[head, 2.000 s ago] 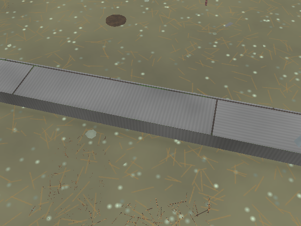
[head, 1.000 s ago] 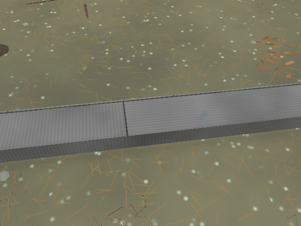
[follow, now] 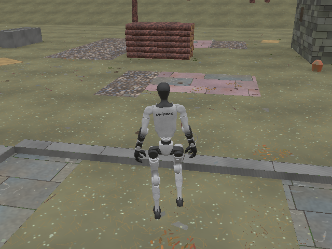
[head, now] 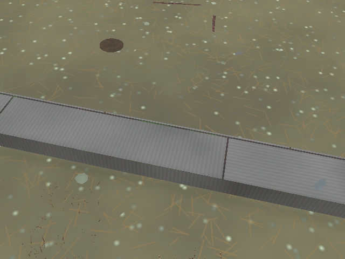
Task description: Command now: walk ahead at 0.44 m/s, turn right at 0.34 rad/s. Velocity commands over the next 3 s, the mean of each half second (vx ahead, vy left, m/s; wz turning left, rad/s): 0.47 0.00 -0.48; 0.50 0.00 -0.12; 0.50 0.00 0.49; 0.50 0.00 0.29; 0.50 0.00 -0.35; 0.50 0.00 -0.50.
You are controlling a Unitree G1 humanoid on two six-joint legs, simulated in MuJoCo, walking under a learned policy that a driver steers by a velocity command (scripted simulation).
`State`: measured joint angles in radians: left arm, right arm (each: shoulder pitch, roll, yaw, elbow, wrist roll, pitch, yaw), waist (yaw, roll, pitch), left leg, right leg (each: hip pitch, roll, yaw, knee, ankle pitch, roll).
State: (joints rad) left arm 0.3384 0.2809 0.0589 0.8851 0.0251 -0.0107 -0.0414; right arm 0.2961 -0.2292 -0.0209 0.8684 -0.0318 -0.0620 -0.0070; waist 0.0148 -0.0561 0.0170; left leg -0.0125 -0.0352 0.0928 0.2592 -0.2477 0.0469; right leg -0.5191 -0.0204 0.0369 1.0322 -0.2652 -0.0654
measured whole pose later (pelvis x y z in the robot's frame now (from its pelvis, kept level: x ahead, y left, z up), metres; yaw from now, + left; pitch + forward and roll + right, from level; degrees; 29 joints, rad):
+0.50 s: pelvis +0.25 -0.07 -0.01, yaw -17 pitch +0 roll +0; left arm 0.28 0.28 0.07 0.86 0.00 -0.04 -0.02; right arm 0.17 -0.26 -0.02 0.79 -0.05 -0.05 0.01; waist 0.01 0.02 0.07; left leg -0.56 0.12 -0.04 1.11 -0.28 -0.01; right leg -0.21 0.15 0.01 0.38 -0.16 -0.15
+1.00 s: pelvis +0.55 -0.11 -0.01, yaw -18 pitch +0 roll +0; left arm 0.25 0.26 0.02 0.84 0.05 -0.07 -0.01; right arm 0.30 -0.25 -0.04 0.88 -0.01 -0.05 0.01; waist 0.00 -0.03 0.05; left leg -0.25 -0.11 0.00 0.41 -0.16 0.11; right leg -0.45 0.01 0.02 1.21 -0.30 -0.03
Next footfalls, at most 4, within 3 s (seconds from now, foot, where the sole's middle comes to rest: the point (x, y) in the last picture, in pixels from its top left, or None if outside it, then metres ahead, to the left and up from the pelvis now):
0.28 right None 0.30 -0.12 -0.78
0.84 left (192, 230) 0.63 -0.08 -0.78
1.42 right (254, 156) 0.94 -0.36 -0.68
1.96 left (206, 113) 1.20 -0.15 -0.68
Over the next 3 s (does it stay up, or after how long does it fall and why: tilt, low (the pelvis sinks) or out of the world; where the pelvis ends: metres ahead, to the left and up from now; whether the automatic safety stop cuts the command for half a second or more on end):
stays up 1.63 -0.30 0.09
